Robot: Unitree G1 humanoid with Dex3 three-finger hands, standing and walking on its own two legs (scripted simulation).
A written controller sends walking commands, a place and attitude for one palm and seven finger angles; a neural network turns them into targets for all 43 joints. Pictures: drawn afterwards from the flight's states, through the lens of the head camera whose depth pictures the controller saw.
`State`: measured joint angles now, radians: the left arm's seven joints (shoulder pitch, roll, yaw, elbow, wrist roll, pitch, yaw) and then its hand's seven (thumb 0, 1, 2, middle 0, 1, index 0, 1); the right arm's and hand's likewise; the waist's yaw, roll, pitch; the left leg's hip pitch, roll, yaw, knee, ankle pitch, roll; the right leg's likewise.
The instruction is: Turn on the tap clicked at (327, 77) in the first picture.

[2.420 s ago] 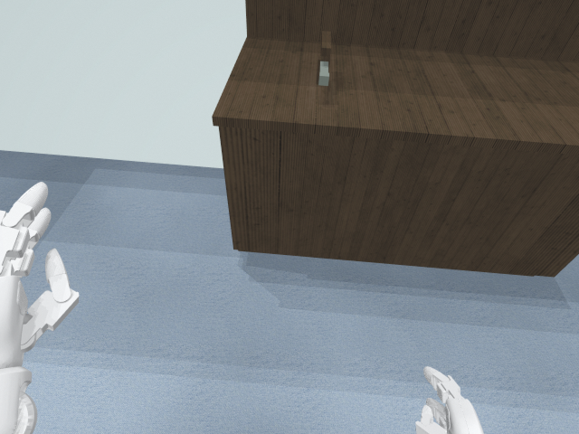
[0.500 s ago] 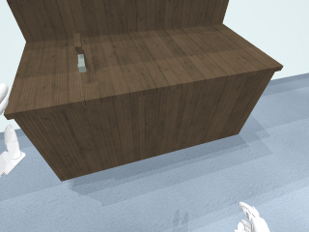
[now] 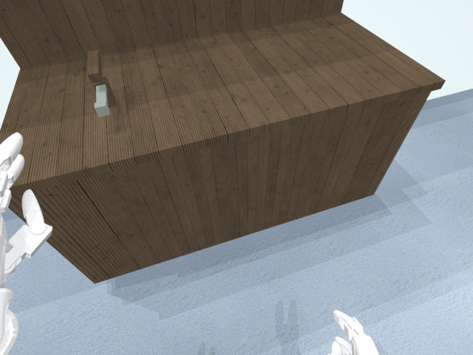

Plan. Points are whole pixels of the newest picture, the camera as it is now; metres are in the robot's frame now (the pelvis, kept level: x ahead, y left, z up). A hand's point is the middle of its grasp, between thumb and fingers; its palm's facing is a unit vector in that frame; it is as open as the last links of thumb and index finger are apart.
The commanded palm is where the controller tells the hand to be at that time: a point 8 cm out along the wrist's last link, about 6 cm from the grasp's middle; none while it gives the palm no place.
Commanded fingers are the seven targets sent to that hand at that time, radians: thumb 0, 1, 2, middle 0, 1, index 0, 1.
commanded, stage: take the last steps up to it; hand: left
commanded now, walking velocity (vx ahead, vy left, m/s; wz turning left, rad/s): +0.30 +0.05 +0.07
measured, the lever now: (102, 108) +0.66 +0.40 +0.03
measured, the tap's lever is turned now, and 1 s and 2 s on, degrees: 0 0 0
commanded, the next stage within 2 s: come to a stop and stand still in 0.84 s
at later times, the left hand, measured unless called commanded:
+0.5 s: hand (80, 148) +0.36 +0.26 +0.18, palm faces +0.42 -0.84 -0.35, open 7.4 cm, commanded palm +0.29 +0.30 +0.19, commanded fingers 0.00 0.90 0.90 -0.20 -0.30 -0.20 -0.30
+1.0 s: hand (127, 125) +0.43 +0.21 +0.17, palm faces +0.37 -0.84 -0.40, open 7.4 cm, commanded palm +0.36 +0.26 +0.19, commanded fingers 0.00 0.90 0.90 -0.20 -0.30 -0.20 -0.30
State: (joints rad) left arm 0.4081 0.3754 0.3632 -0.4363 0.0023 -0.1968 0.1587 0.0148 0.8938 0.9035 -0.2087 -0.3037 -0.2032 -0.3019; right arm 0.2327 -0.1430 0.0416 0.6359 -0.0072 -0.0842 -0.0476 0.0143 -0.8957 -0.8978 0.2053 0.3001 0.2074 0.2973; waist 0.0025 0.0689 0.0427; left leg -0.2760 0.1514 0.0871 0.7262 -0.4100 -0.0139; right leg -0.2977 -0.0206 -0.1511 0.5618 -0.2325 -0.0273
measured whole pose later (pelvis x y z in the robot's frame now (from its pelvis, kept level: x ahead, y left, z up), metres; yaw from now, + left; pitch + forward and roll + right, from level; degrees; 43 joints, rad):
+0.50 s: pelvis +0.13 +0.02 +0.00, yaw +0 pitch -1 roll -1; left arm 0.38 0.38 0.38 -0.47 -0.02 -0.20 0.17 0.02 0.89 0.90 -0.21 -0.30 -0.21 -0.30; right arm 0.17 -0.15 0.00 0.60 -0.01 -0.07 -0.06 0.01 -0.90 -0.90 0.20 0.30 0.20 0.30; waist -0.02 -0.04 0.05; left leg -0.33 0.05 0.16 0.59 -0.25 0.06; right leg -0.38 -0.03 -0.06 1.12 -0.52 0.00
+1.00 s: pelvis +0.21 -0.02 +0.01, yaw +1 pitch -1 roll +1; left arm 0.46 0.33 0.32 -0.49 -0.01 -0.21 0.14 0.02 0.89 0.90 -0.21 -0.30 -0.21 -0.30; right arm 0.17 -0.25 -0.02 0.64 -0.01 -0.05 -0.07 0.02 -0.90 -0.90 0.20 0.30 0.20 0.30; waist -0.03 -0.01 0.06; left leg -0.45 0.06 0.05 0.97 -0.36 -0.02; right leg -0.23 -0.04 -0.16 0.50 -0.25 -0.05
